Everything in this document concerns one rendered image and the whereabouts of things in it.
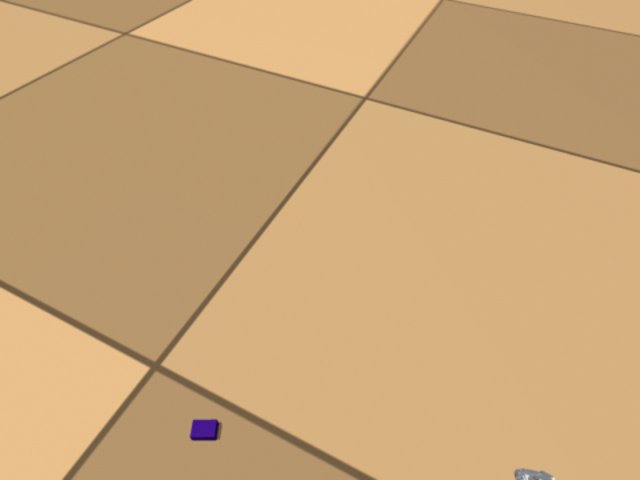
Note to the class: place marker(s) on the small box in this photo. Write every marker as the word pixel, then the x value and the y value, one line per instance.
pixel 204 430

